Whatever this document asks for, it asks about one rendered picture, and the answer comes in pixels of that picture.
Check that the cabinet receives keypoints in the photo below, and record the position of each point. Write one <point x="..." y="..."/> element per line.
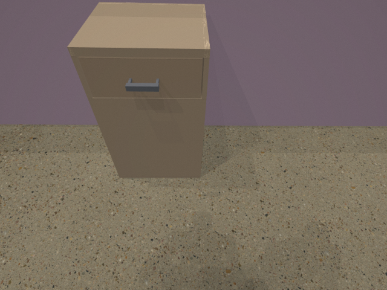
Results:
<point x="148" y="137"/>

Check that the handle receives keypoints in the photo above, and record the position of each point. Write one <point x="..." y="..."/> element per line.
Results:
<point x="143" y="87"/>

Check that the drawer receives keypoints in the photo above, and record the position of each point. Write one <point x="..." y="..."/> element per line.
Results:
<point x="179" y="77"/>

